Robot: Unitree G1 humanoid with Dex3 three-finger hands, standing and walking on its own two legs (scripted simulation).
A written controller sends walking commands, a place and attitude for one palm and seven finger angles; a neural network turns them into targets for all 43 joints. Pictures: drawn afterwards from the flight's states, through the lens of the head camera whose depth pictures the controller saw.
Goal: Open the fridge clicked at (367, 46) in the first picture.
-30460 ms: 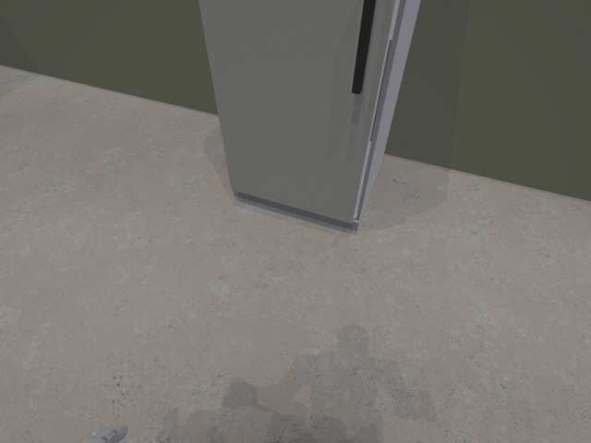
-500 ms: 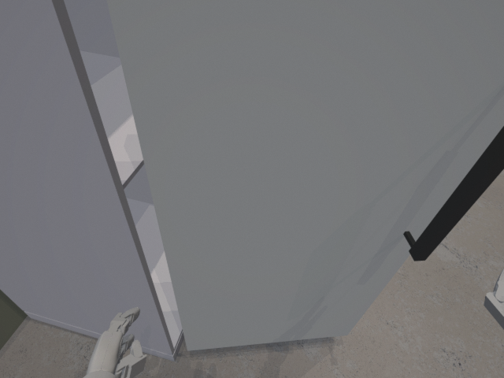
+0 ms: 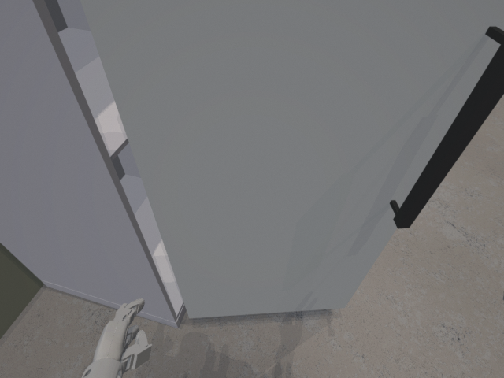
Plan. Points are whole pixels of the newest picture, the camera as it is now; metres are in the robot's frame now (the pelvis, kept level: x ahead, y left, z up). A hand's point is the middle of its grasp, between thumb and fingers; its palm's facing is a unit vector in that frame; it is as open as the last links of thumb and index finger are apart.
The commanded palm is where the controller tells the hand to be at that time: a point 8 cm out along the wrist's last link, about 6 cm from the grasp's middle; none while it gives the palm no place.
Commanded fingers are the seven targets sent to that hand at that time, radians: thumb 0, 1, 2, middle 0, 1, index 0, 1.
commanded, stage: step back with the hand held close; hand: right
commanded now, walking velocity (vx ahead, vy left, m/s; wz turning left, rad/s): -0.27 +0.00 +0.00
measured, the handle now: (438, 148) +0.47 -0.31 +0.14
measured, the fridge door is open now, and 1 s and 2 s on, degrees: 70 70 70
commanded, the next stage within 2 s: stop stepping back and stand still in 0.80 s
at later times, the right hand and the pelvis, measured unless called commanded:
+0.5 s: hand out of the picture +0.12 -0.28 +0.16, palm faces +0.53 +0.74 -0.41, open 7.4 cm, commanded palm +0.04 -0.31 +0.18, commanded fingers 0.00 -0.90 -0.90 0.20 0.30 0.20 0.30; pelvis -0.07 +0.00 -0.02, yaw -5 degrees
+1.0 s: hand out of the picture -0.04 -0.30 +0.18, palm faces +0.60 +0.74 -0.31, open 7.4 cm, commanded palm -0.08 -0.33 +0.18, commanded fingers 0.00 -0.90 -0.90 0.20 0.30 0.20 0.30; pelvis -0.19 -0.02 -0.01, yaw -6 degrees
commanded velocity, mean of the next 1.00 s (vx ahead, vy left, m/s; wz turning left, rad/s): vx -0.29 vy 0.00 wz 0.09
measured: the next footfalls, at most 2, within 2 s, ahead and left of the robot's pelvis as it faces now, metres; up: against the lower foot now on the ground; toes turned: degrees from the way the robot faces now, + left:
left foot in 0.88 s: -0.12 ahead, +0.12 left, +0.00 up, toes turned -11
right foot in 1.04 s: -0.10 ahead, -0.14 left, +0.00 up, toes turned -9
